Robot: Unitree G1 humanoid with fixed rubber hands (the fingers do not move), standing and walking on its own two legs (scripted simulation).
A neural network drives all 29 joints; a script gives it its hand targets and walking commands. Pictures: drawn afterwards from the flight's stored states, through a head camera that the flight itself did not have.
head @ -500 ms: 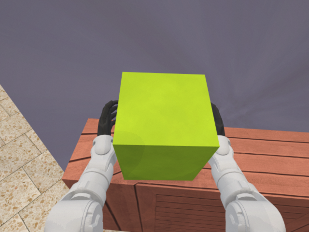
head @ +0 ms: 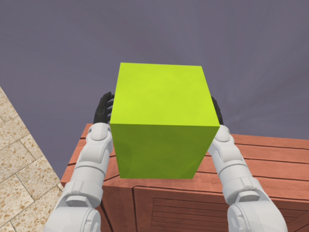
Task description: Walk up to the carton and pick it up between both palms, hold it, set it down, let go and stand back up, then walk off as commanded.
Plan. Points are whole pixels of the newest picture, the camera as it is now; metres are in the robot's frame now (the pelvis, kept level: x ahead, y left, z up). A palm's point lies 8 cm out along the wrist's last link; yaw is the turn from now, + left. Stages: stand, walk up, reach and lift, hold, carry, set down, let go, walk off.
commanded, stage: reach and lift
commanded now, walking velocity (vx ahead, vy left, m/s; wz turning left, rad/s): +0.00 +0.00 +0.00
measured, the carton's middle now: (158, 124) +0.39 -0.02 +0.11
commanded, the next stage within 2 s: hold in 1.74 s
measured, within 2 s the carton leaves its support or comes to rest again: neither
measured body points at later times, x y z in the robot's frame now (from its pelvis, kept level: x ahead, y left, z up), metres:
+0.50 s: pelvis -0.01 +0.01 +0.00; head -0.03 +0.04 +0.45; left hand +0.38 +0.14 +0.16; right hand +0.38 -0.16 +0.15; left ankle -0.01 +0.12 -0.75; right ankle +0.03 -0.12 -0.75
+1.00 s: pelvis -0.02 +0.01 +0.00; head -0.06 +0.02 +0.45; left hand +0.38 +0.14 +0.19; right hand +0.37 -0.17 +0.19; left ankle -0.01 +0.12 -0.75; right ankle +0.03 -0.12 -0.75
